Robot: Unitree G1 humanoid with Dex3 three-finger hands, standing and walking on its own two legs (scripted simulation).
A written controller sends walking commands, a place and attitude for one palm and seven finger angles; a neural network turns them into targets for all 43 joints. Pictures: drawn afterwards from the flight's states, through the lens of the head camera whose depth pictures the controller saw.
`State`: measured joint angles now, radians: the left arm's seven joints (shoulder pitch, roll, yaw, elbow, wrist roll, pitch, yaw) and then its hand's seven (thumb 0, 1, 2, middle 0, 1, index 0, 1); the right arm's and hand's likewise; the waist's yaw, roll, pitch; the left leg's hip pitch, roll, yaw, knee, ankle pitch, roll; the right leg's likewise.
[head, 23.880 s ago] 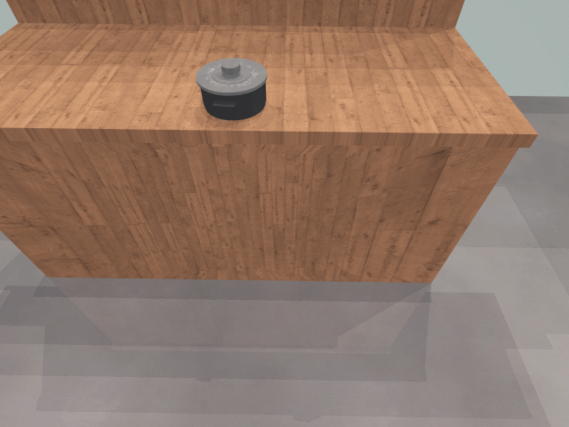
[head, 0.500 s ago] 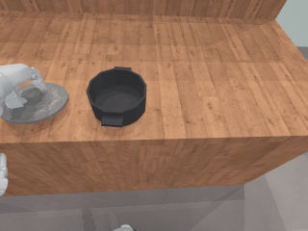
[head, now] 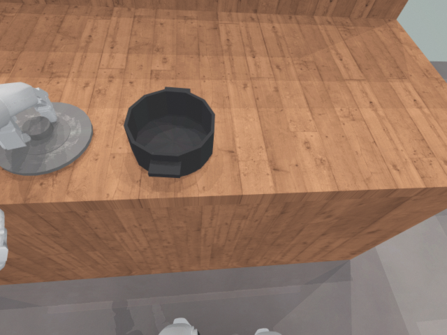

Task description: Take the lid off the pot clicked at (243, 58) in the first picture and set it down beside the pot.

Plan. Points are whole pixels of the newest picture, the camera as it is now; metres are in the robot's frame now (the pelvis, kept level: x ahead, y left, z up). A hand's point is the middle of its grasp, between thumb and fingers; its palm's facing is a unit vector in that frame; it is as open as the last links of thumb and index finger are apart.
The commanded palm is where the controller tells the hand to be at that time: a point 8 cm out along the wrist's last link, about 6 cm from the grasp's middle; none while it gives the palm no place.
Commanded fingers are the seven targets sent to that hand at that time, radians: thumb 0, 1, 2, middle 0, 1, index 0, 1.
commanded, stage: lower the lid onto the table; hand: left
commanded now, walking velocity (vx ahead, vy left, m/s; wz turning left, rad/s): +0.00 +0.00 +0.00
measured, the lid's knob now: (38, 128) +0.48 +0.33 +0.05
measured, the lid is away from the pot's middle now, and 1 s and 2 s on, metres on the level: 0.24 0.25 0.25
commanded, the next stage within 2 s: open the fingers wide in 0.26 s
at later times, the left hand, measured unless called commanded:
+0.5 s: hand (18, 135) +0.44 +0.34 +0.08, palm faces -0.41 -0.10 -0.91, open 8.0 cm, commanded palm +0.46 +0.33 +0.12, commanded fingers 0.00 0.54 0.95 -1.02 -1.08 -0.63 -0.90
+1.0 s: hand (19, 135) +0.45 +0.34 +0.07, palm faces -0.40 -0.09 -0.91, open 8.7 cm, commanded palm +0.46 +0.33 +0.12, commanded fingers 0.00 0.05 0.83 -0.55 -0.81 -0.46 -0.77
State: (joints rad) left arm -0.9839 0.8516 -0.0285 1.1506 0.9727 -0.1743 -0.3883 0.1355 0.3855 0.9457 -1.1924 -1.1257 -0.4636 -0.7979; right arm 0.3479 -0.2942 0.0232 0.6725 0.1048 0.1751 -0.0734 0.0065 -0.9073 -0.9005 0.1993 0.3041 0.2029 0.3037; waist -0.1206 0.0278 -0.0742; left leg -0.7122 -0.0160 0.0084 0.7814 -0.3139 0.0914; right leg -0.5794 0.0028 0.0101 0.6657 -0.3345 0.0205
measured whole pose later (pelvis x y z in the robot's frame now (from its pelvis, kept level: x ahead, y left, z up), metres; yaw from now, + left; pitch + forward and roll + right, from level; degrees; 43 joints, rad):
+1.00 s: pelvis +0.00 +0.02 +0.00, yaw +0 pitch +14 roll -5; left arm -0.91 0.80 -0.04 1.04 0.99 -0.14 -0.31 0.01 0.23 0.87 -0.82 -1.00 -0.48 -0.80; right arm 0.33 -0.28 0.02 0.63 0.10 0.21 -0.05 0.01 -0.91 -0.90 0.20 0.30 0.20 0.30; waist -0.10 0.03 -0.09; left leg -0.73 -0.03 0.02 0.81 -0.33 0.11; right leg -0.59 0.00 0.02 0.69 -0.35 0.00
